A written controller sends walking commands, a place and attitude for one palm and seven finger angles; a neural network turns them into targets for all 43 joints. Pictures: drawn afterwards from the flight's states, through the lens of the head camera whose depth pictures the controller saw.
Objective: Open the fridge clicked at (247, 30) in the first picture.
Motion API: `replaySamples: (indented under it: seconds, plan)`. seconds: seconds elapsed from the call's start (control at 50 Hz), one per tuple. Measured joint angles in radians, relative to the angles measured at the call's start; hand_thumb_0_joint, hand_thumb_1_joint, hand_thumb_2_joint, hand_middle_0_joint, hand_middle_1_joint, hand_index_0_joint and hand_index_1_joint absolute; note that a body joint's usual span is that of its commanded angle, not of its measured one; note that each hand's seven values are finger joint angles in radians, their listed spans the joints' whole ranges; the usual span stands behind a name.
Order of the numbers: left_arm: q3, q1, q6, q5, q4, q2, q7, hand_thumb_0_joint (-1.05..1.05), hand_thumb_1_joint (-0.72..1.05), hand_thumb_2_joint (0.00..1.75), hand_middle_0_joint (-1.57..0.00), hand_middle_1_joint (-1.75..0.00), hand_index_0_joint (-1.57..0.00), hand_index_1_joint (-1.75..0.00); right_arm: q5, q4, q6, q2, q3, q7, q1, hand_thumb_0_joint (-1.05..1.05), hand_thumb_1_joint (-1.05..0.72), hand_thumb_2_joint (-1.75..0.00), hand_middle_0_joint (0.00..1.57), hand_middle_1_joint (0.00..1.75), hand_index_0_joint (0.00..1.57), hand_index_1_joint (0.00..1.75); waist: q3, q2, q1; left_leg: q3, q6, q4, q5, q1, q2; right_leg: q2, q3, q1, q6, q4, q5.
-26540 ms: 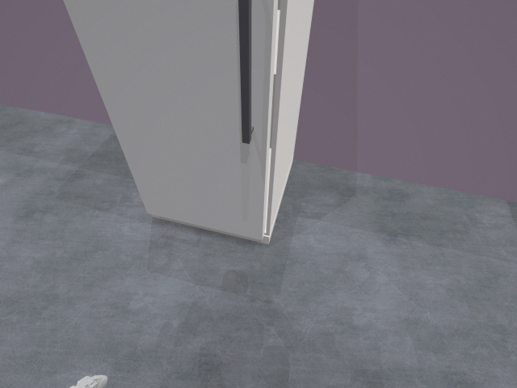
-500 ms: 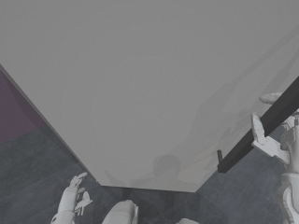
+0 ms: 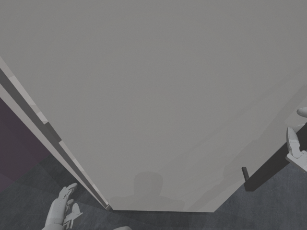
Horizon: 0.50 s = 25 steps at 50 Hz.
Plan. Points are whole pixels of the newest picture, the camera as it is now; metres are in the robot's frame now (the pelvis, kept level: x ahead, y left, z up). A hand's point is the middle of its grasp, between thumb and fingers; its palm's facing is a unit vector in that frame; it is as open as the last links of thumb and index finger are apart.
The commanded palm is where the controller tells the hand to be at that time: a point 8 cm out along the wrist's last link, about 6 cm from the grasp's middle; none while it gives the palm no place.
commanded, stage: walk backward, drawing the door open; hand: right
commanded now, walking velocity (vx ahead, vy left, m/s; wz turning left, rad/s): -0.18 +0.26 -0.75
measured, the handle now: (289, 136) +0.29 -0.25 +0.16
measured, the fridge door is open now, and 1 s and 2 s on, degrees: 53 68 65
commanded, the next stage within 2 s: stop walking and hold the door back in 0.28 s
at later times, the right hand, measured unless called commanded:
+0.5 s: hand out of the picture +0.11 -0.20 +0.18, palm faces +0.72 +0.58 -0.39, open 6.8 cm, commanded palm +0.07 -0.23 +0.18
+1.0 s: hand out of the picture +0.13 -0.20 +0.19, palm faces +0.71 +0.67 -0.23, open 5.8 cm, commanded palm +0.08 -0.23 +0.18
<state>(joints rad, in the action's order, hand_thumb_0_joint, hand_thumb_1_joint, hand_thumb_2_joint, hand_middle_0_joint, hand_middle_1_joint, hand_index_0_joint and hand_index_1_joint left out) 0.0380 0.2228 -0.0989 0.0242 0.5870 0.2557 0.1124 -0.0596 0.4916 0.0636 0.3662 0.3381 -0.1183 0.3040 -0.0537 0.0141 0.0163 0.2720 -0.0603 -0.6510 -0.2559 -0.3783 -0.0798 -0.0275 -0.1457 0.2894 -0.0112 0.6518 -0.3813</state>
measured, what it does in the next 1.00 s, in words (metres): steps to the left, turning right: left foot, then right foot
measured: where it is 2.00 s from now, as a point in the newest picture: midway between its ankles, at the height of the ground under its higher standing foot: outside the picture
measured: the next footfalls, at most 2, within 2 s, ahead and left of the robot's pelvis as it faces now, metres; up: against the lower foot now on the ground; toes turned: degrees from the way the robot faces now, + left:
left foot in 0.36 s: +0.03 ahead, +0.26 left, +0.00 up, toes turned -12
right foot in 0.72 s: -0.09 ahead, +0.07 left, +0.00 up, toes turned -28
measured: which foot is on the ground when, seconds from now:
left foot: down 0.00-0.00, up 0.02-0.34, down 0.36-0.74, up 0.76-1.00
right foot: down 0.00-0.36, up 0.38-0.70, down 0.72-1.00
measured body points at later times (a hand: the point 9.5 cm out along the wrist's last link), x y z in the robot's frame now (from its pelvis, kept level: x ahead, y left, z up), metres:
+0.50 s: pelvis -0.04 +0.15 +0.01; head +0.00 +0.16 +0.46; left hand +0.19 +0.33 -0.10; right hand +0.06 -0.22 +0.20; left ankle -0.01 +0.27 -0.72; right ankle -0.07 +0.03 -0.64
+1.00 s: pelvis -0.12 +0.19 +0.02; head -0.09 +0.18 +0.47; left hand +0.09 +0.34 -0.09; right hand +0.09 -0.23 +0.20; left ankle -0.07 +0.31 -0.70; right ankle -0.13 +0.09 -0.72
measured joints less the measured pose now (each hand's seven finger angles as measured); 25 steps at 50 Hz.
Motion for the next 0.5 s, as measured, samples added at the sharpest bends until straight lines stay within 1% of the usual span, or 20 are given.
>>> replaySamples:
  seconds: [0.02,0.04,0.06,0.1,0.14,0.18,0.24,0.3,0.32,0.34,0.36,0.38,0.4,0.42,0.44,0.46,0.48,0.5]
  plan:
    - [0.004,-0.010,-0.006,0.000,-0.002,-0.010,0.000,0.01,0.90,0.90,-0.20,-0.30,-0.20,-0.30,-0.002,0.003,0.015,0.008,0.005,-0.001,-0.010,-0.10,-0.57,-0.78,0.46,1.40,0.27,1.34,-0.014,0.021,-0.003,-0.037,0.029,-0.085,-0.082,-0.035,0.001,0.007,0.004,0.009,0.030,0.008,0.032]
    - [0.006,-0.021,-0.012,0.005,0.005,-0.022,-0.004,0.01,0.90,0.90,-0.20,-0.30,-0.20,-0.30,0.004,-0.004,0.028,0.008,0.009,0.003,-0.020,-0.10,-0.58,-0.79,0.46,1.40,0.28,1.35,-0.030,0.031,-0.006,-0.093,0.055,-0.188,-0.148,-0.066,0.020,0.007,0.014,0.011,0.047,0.020,0.042]
    - [0.005,-0.028,-0.017,0.009,0.015,-0.035,-0.011,0.01,0.90,0.90,-0.20,-0.30,-0.20,-0.30,0.014,-0.012,0.034,0.007,0.011,0.011,-0.027,-0.10,-0.57,-0.79,0.46,1.40,0.28,1.35,-0.042,0.031,-0.003,-0.140,0.073,-0.281,-0.177,-0.091,0.044,0.002,0.035,0.007,0.052,0.016,0.050]
    - [-0.002,-0.032,-0.024,0.009,0.035,-0.059,-0.029,0.01,0.90,0.90,-0.20,-0.30,-0.20,-0.30,0.036,-0.031,0.038,0.008,0.006,0.028,-0.037,-0.09,-0.58,-0.79,0.46,1.40,0.29,1.36,-0.052,0.013,0.002,-0.191,0.096,-0.401,-0.177,-0.126,0.080,-0.019,0.092,-0.004,0.040,-0.026,0.084]
    - [-0.014,-0.029,-0.028,0.004,0.045,-0.075,-0.045,0.01,0.90,0.90,-0.20,-0.30,-0.20,-0.30,0.041,-0.048,0.036,0.006,-0.004,0.032,-0.040,-0.08,-0.58,-0.79,0.46,1.40,0.30,1.36,-0.054,-0.013,-0.004,-0.217,0.111,-0.426,-0.135,-0.141,0.089,-0.046,0.141,-0.013,0.016,-0.084,0.132]
    - [-0.027,-0.022,-0.031,-0.003,0.045,-0.087,-0.056,0.01,0.90,0.90,-0.20,-0.30,-0.20,-0.30,0.035,-0.058,0.025,0.002,-0.007,0.031,-0.037,-0.07,-0.59,-0.78,0.46,1.40,0.31,1.37,-0.050,-0.035,-0.013,-0.237,0.121,-0.382,-0.098,-0.130,0.085,-0.069,0.178,-0.017,-0.004,-0.136,0.174]
    - [-0.044,-0.012,-0.036,-0.011,0.040,-0.101,-0.063,0.01,0.90,0.90,-0.20,-0.30,-0.20,-0.30,0.013,-0.076,0.017,0.000,0.007,0.023,-0.024,-0.07,-0.59,-0.77,0.46,1.40,0.31,1.37,-0.038,-0.064,-0.015,-0.254,0.130,-0.257,-0.115,-0.068,0.080,-0.093,0.234,-0.004,-0.031,-0.182,0.216]
    - [-0.053,-0.005,-0.043,-0.010,0.038,-0.110,-0.067,0.01,0.90,0.90,-0.20,-0.31,-0.21,-0.30,-0.011,-0.101,0.013,0.008,0.041,0.009,-0.012,-0.09,-0.58,-0.77,0.46,1.40,0.31,1.36,-0.022,-0.089,-0.015,-0.249,0.129,-0.074,-0.150,0.041,0.093,-0.106,0.291,0.031,-0.056,-0.189,0.235]
    - [-0.054,-0.003,-0.046,-0.009,0.036,-0.110,-0.068,0.01,0.90,0.90,-0.20,-0.31,-0.21,-0.30,-0.018,-0.109,0.008,0.015,0.056,0.005,-0.011,-0.10,-0.58,-0.77,0.46,1.40,0.30,1.36,-0.016,-0.091,-0.016,-0.239,0.128,0.012,-0.131,0.090,0.097,-0.103,0.310,0.051,-0.063,-0.177,0.234]
    - [-0.056,0.000,-0.047,-0.008,0.034,-0.113,-0.069,0.01,0.90,0.90,-0.21,-0.31,-0.21,-0.30,-0.025,-0.111,0.000,0.032,0.077,0.002,-0.011,-0.11,-0.57,-0.77,0.46,1.40,0.30,1.36,-0.007,-0.077,-0.019,-0.232,0.121,0.110,-0.101,0.141,0.089,-0.088,0.318,0.079,-0.065,-0.149,0.218]
    - [-0.059,-0.003,-0.045,-0.009,0.032,-0.114,-0.071,0.01,0.90,0.90,-0.21,-0.31,-0.21,-0.30,-0.033,-0.109,-0.009,0.051,0.106,-0.002,-0.011,-0.13,-0.55,-0.77,0.46,1.40,0.29,1.36,0.002,-0.050,-0.028,-0.237,0.099,0.180,-0.044,0.163,0.070,-0.068,0.310,0.122,-0.062,-0.089,0.155]
    - [-0.054,-0.021,-0.043,-0.010,0.046,-0.096,-0.071,0.01,0.90,0.90,-0.21,-0.31,-0.21,-0.30,-0.028,-0.117,-0.007,0.038,0.120,-0.008,-0.020,-0.14,-0.54,-0.77,0.46,1.40,0.29,1.36,-0.008,-0.066,-0.031,-0.225,0.085,0.157,-0.012,0.143,0.075,-0.062,0.315,0.173,-0.058,0.025,0.053]
    - [-0.046,-0.036,-0.036,-0.010,0.064,-0.076,-0.068,0.01,0.90,0.90,-0.21,-0.31,-0.21,-0.30,-0.023,-0.126,-0.003,0.023,0.121,-0.014,-0.024,-0.15,-0.53,-0.77,0.46,1.40,0.29,1.36,-0.017,-0.081,-0.030,-0.210,0.075,0.123,-0.018,0.129,0.074,-0.046,0.307,0.223,-0.054,0.168,-0.032]
    - [-0.036,-0.044,-0.029,-0.010,0.084,-0.059,-0.064,0.01,0.90,0.90,-0.21,-0.31,-0.21,-0.30,-0.020,-0.141,0.006,0.014,0.116,-0.017,-0.025,-0.15,-0.53,-0.77,0.46,1.40,0.30,1.36,-0.021,-0.084,-0.032,-0.201,0.070,0.100,-0.034,0.124,0.064,-0.022,0.284,0.261,-0.053,0.307,-0.082]
    - [-0.026,-0.045,-0.022,-0.011,0.102,-0.044,-0.057,0.01,0.90,0.90,-0.21,-0.31,-0.21,-0.30,-0.015,-0.161,0.018,0.006,0.106,-0.017,-0.033,-0.15,-0.53,-0.78,0.46,1.40,0.30,1.36,-0.023,-0.081,-0.039,-0.193,0.068,0.090,-0.047,0.127,0.050,-0.001,0.251,0.284,-0.056,0.422,-0.102]
    - [-0.019,-0.044,-0.015,-0.012,0.117,-0.029,-0.047,0.01,0.90,0.90,-0.21,-0.31,-0.21,-0.30,-0.009,-0.189,0.032,0.000,0.092,-0.013,-0.050,-0.15,-0.53,-0.78,0.46,1.40,0.31,1.37,-0.025,-0.076,-0.046,-0.184,0.067,0.090,-0.054,0.137,0.036,0.014,0.216,0.292,-0.058,0.497,-0.106]
    - [-0.015,-0.043,-0.008,-0.014,0.129,-0.015,-0.036,0.01,0.90,0.90,-0.20,-0.31,-0.21,-0.30,-0.002,-0.226,0.050,-0.001,0.076,-0.009,-0.076,-0.15,-0.52,-0.78,0.46,1.40,0.32,1.37,-0.027,-0.069,-0.053,-0.175,0.066,0.093,-0.056,0.147,0.020,0.026,0.181,0.285,-0.058,0.526,-0.102]
    - [-0.013,-0.041,-0.001,-0.016,0.138,-0.003,-0.026,0.01,0.90,0.90,-0.20,-0.30,-0.20,-0.30,0.006,-0.269,0.067,0.001,0.060,-0.007,-0.109,-0.15,-0.51,-0.78,0.46,1.40,0.33,1.37,-0.028,-0.062,-0.057,-0.163,0.067,0.098,-0.055,0.157,0.006,0.034,0.150,0.267,-0.054,0.515,-0.095]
